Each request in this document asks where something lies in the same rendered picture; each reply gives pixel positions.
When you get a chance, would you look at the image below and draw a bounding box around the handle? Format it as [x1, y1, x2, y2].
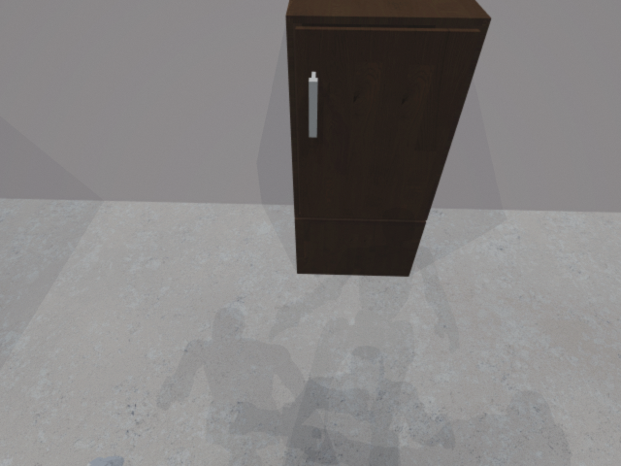
[309, 72, 318, 138]

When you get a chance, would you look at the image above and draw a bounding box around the cupboard door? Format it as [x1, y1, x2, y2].
[295, 26, 480, 219]

